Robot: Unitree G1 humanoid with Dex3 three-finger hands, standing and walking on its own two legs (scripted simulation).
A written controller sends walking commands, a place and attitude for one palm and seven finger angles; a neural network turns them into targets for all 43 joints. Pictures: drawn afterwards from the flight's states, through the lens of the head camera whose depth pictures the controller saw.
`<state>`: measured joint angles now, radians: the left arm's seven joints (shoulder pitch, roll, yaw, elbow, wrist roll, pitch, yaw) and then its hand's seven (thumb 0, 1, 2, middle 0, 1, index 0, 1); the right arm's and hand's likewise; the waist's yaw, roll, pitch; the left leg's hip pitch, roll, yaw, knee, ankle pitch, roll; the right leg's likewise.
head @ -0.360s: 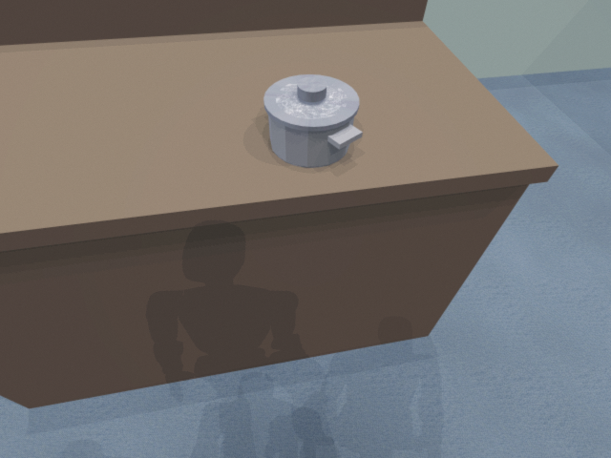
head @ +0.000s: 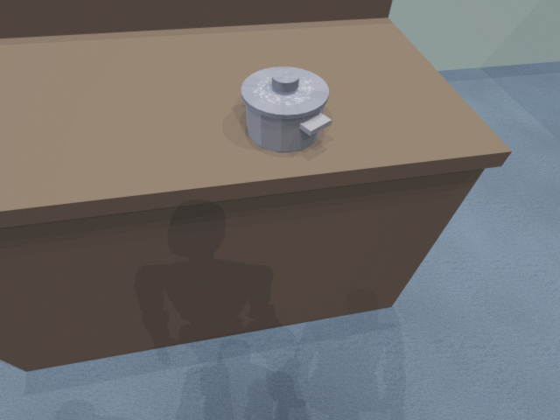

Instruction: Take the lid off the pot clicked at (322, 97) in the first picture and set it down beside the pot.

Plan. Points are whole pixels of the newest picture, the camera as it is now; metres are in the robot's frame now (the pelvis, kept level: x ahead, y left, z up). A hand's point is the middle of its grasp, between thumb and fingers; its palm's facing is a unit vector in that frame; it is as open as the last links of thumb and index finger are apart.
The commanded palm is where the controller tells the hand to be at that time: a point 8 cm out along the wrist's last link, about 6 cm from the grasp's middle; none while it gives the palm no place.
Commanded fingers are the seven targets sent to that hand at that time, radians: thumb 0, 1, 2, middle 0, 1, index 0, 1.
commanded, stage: look at it before walking up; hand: left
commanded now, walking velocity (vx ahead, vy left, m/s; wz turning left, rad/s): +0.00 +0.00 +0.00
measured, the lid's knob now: (285, 80) +0.64 +0.03 +0.15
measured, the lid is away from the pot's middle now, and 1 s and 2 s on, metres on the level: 0.00 0.00 0.00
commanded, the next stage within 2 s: walk to a spot facing it in 0.28 s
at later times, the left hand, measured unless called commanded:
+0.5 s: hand out of the picture +0.02 +0.17 -0.18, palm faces +0.02 -0.98 -0.18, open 7.3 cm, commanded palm none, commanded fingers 0.00 0.90 0.90 -0.20 -0.30 -0.20 -0.30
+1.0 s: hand out of the picture +0.08 +0.15 -0.17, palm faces -0.05 -0.98 -0.21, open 7.4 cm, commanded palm none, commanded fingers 0.00 0.90 0.90 -0.20 -0.30 -0.20 -0.30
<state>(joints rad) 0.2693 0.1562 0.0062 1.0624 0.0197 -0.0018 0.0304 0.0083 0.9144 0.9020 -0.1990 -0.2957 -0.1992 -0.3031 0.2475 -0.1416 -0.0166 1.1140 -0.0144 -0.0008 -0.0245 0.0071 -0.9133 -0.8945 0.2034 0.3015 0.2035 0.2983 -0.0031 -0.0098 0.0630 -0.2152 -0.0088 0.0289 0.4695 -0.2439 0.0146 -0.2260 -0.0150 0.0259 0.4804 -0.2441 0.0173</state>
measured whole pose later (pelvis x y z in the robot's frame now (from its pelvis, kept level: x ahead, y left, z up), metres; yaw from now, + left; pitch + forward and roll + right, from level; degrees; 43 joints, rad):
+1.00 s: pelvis +0.02 -0.03 +0.00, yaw -6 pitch +1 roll +1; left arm 0.27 0.16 0.04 0.95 0.03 0.00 0.03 0.01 0.91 0.90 -0.20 -0.30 -0.20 -0.30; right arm 0.15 -0.21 -0.06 0.99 0.00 0.02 -0.03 0.01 -0.91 -0.89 0.20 0.30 0.20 0.30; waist 0.01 -0.01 0.07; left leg -0.34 -0.01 -0.02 0.78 -0.44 -0.02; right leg -0.23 0.06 0.09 0.47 -0.24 -0.04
